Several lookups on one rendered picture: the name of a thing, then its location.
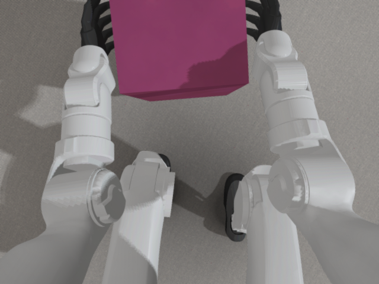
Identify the left robot thigh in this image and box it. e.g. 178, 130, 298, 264
102, 160, 175, 284

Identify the carton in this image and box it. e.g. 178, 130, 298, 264
109, 0, 249, 101

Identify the robot left hand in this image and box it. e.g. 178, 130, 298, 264
80, 0, 114, 56

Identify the right robot forearm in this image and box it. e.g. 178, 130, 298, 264
251, 30, 355, 184

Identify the robot right shin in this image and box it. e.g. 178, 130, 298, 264
232, 165, 271, 233

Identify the robot left upper arm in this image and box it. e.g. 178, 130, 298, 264
0, 168, 126, 284

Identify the robot right hand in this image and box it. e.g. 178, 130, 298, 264
245, 0, 282, 42

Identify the left robot forearm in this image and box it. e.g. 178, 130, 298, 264
41, 45, 115, 214

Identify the robot right upper arm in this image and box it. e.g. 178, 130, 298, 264
266, 154, 379, 284

